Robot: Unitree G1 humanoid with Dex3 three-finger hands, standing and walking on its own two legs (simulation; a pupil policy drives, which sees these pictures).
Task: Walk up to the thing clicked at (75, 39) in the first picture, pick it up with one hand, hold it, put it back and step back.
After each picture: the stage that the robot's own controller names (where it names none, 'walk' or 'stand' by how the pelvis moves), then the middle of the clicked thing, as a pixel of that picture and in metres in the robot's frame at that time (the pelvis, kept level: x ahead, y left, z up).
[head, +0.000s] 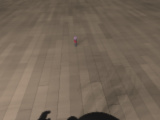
stand; (75, 41) +1.71 +0.41 -0.65
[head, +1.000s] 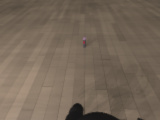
walk; (84, 42) +1.60 +0.29 -0.65
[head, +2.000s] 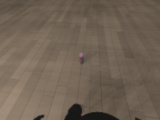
walk; (81, 58) +1.06 +0.24 -0.64
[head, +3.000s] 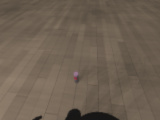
walk; (76, 77) +0.68 +0.24 -0.64
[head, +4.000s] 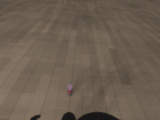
stand; (70, 90) +0.51 +0.20 -0.64
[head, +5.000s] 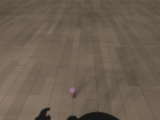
stand; (73, 93) +0.45 +0.22 -0.65
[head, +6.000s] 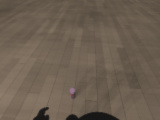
stand; (72, 93) +0.43 +0.21 -0.64
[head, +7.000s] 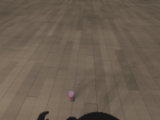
stand; (71, 96) +0.42 +0.21 -0.65
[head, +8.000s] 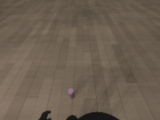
stand; (71, 94) +0.42 +0.24 -0.66
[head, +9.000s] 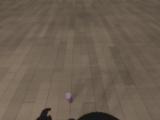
stand; (69, 98) +0.38 +0.24 -0.66
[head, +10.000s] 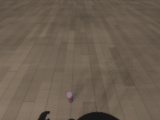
stand; (70, 97) +0.40 +0.23 -0.66
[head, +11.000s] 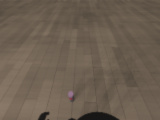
stand; (71, 97) +0.40 +0.22 -0.66
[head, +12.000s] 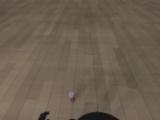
stand; (71, 97) +0.40 +0.21 -0.66
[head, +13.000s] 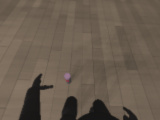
go down; (68, 78) +0.45 +0.21 -0.54
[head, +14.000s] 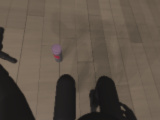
go down; (58, 54) +0.50 +0.25 -0.25
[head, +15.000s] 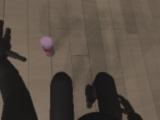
close in; (48, 48) +0.48 +0.27 -0.23
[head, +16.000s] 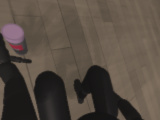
close; (18, 43) +0.47 +0.31 -0.16
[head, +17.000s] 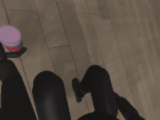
lift; (14, 44) +0.45 +0.31 -0.16
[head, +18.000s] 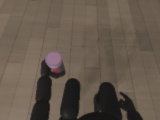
lift; (58, 67) +0.34 +0.22 -0.01
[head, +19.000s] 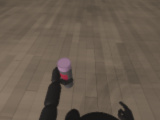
hold; (66, 75) +0.32 +0.17 +0.05
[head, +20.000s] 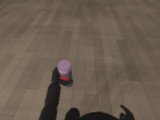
hold; (66, 75) +0.32 +0.17 +0.03
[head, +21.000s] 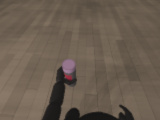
crouch; (70, 75) +0.33 +0.14 +0.03
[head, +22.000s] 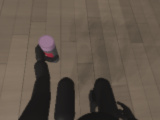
crouch; (51, 52) +0.46 +0.23 -0.05
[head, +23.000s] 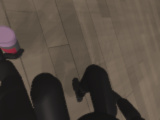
lower; (11, 46) +0.45 +0.31 -0.17
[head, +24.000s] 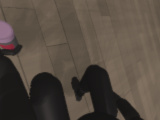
lower; (8, 42) +0.46 +0.32 -0.17
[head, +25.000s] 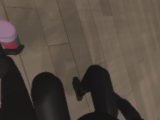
lower; (11, 41) +0.46 +0.32 -0.17
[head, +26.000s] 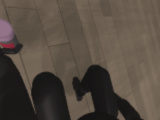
lower; (8, 41) +0.46 +0.33 -0.16
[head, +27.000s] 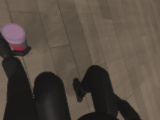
loosen; (19, 43) +0.46 +0.30 -0.16
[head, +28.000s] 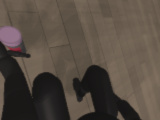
withdraw; (16, 45) +0.46 +0.31 -0.17
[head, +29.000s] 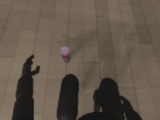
walk; (65, 55) +0.50 +0.23 -0.28
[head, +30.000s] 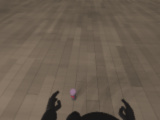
stand; (73, 95) +0.42 +0.18 -0.59
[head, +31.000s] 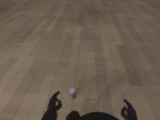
stand; (72, 93) +0.43 +0.20 -0.60
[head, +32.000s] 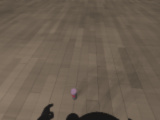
stand; (74, 94) +0.43 +0.19 -0.63
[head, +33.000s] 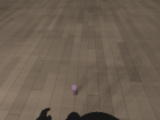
walk; (74, 90) +0.45 +0.19 -0.65
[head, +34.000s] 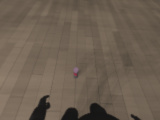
walk; (75, 73) +0.63 +0.14 -0.64
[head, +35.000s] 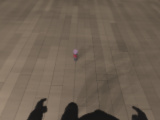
walk; (75, 55) +0.95 +0.25 -0.63
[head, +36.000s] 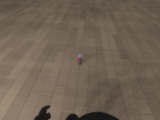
stand; (79, 60) +1.08 +0.21 -0.65
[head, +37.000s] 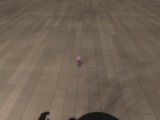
stand; (78, 61) +1.07 +0.23 -0.66
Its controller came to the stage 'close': yes
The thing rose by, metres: 0.68
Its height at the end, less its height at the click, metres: +0.00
